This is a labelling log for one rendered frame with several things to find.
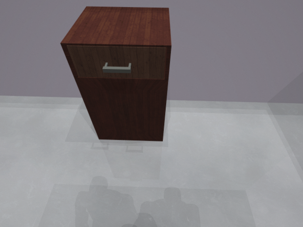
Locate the handle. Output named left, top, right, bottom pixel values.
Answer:
left=102, top=62, right=131, bottom=73

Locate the drawer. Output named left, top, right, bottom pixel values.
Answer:
left=67, top=45, right=166, bottom=79

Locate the cabinet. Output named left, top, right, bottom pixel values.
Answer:
left=60, top=6, right=171, bottom=141

